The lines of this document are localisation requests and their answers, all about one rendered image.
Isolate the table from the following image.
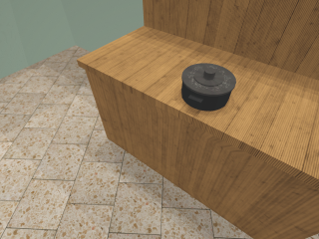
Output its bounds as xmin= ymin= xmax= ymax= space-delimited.
xmin=77 ymin=0 xmax=319 ymax=239

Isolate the lid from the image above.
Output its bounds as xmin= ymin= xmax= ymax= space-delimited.
xmin=181 ymin=63 xmax=236 ymax=97

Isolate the knob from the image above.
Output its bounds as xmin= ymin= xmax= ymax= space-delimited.
xmin=203 ymin=67 xmax=216 ymax=78

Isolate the pot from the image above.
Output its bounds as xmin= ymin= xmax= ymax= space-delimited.
xmin=181 ymin=82 xmax=231 ymax=112

